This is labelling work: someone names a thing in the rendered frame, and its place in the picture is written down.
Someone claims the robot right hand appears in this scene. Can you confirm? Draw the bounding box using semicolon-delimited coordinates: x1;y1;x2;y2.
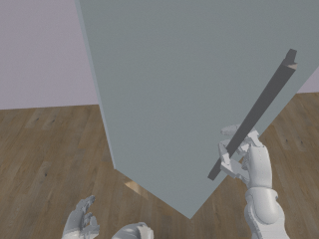
217;123;272;190

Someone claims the left robot thigh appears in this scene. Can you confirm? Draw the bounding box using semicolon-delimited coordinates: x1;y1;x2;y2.
112;223;154;239

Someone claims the handle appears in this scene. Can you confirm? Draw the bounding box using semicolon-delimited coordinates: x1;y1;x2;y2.
207;49;298;181

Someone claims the robot right forearm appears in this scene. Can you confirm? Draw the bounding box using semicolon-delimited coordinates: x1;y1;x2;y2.
244;187;290;239

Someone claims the robot left hand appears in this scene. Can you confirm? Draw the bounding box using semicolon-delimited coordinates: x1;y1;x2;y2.
62;195;100;239

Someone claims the fridge door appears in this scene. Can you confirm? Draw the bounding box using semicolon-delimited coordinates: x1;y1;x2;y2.
79;0;319;219

